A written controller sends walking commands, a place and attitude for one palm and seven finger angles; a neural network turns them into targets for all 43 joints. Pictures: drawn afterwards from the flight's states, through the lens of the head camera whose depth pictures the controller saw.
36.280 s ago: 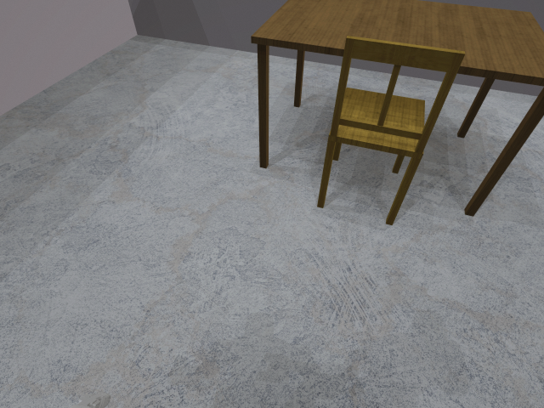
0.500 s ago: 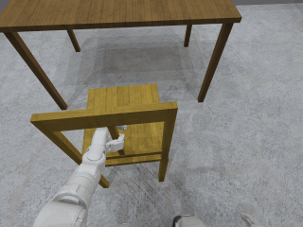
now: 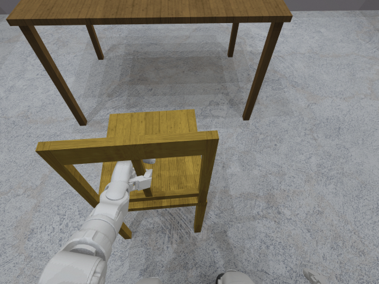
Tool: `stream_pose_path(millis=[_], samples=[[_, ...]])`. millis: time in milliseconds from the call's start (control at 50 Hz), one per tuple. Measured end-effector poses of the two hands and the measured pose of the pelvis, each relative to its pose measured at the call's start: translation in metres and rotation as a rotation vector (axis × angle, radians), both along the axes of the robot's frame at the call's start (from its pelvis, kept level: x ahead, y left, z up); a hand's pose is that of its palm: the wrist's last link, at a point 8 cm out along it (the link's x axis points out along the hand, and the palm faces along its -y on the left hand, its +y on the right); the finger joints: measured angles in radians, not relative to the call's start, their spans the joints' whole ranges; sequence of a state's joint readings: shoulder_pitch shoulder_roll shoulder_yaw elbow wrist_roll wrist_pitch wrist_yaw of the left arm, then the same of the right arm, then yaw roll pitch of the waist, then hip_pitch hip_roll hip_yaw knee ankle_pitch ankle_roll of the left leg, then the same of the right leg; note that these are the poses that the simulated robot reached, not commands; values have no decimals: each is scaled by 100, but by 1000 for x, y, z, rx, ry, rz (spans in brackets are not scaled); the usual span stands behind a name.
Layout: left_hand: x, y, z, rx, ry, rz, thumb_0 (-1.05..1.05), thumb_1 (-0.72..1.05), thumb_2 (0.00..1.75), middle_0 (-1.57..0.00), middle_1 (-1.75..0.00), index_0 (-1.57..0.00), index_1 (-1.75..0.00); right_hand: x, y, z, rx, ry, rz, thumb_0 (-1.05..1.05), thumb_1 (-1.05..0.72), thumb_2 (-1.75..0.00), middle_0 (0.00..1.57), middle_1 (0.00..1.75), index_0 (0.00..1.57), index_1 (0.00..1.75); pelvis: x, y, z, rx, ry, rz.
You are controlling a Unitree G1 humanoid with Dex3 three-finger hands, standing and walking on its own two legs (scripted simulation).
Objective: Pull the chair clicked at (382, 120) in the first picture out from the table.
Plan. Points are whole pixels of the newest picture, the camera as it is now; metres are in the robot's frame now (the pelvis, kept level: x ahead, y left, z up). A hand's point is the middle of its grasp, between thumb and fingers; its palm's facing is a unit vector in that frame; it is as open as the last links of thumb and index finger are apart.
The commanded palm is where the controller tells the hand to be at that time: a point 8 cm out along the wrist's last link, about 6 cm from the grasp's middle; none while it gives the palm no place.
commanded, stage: stop walking, hand still on the chair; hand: left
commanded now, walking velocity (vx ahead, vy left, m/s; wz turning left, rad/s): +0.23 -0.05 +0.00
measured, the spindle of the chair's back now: (143, 178) +0.38 +0.12 -0.11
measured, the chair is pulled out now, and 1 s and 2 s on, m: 0.54 0.63 0.63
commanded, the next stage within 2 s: open the thumb and straighten the fingers in 0.86 s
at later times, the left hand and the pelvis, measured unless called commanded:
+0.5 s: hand (143, 217) +0.26 +0.10 -0.05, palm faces -0.02 -0.98 -0.19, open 5.5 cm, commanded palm +0.25 +0.15 -0.03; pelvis +0.01 -0.02 +0.01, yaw -2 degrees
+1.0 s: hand (143, 217) +0.26 +0.10 -0.05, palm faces -0.02 -0.98 -0.17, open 5.5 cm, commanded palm +0.24 +0.16 -0.03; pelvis +0.02 -0.02 +0.01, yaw -1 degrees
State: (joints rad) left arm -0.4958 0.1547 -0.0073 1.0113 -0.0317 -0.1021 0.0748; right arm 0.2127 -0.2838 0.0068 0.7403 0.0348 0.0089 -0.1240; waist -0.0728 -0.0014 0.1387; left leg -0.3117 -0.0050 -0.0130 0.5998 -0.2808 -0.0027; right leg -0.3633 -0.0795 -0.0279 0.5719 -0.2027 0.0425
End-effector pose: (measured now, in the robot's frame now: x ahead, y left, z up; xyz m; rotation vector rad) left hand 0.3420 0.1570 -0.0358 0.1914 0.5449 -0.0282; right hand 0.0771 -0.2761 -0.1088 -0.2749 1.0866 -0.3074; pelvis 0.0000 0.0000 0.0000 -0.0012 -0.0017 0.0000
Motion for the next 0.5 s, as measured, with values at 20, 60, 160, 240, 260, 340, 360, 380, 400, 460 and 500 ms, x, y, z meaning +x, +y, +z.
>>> stream_pose_path(millis=[20,60,160,240,260,340,360,380,400,460,500], samples=[[-5,1,0,-2,-2,-1,5,68,77,-23,-121,-50,-144,-3,1,3,-2,-8,4,1,-91,-90,20,30,20,30,-4,0,0,3,-4,-7],[-17,2,1,-7,-4,0,5,69,77,-23,-121,-50,-144,-8,6,6,8,-26,12,1,-91,-90,20,30,20,30,-10,0,2,0,-7,-15],[-49,3,2,-8,7,19,6,69,77,-23,-120,-50,-144,-16,24,3,86,-52,39,1,-91,-90,20,30,20,30,-20,-7,6,-16,-32,-17],[-71,2,2,-4,11,39,6,68,78,-24,-119,-50,-144,-15,30,2,129,-82,48,1,-90,-90,20,30,21,30,-19,-15,7,-7,-46,-19],[-75,1,2,0,14,42,6,67,78,-25,-119,-50,-144,-14,31,2,134,-91,48,1,-90,-90,20,30,21,30,-18,-17,8,-7,-45,-21],[-89,0,3,10,22,55,6,66,79,-27,-119,-50,-144,-4,26,4,135,-128,49,1,-90,-90,20,30,21,30,-11,-20,10,-3,-43,-27],[-92,0,3,10,23,57,6,66,79,-27,-119,-50,-144,-1,23,5,131,-136,49,1,-90,-90,20,30,21,30,-9,-21,10,-3,-44,-27],[-93,0,3,10,24,61,6,66,79,-27,-119,-50,-144,2,21,6,125,-145,49,1,-90,-90,20,30,21,30,-7,-21,11,-3,-44,-28],[-95,-1,3,14,25,61,7,66,80,-27,-119,-50,-144,6,18,7,119,-153,48,1,-90,-90,20,30,21,30,-5,-21,11,-2,-43,-29],[-97,-1,3,12,26,65,7,65,80,-27,-119,-50,-144,17,11,12,97,-178,47,1,-90,-90,20,30,21,30,2,-21,12,-2,-42,-30],[-97,-1,3,13,25,63,7,65,80,-27,-120,-50,-144,26,7,16,82,-195,49,1,-90,-90,20,30,21,30,6,-21,13,-1,-41,-31]])
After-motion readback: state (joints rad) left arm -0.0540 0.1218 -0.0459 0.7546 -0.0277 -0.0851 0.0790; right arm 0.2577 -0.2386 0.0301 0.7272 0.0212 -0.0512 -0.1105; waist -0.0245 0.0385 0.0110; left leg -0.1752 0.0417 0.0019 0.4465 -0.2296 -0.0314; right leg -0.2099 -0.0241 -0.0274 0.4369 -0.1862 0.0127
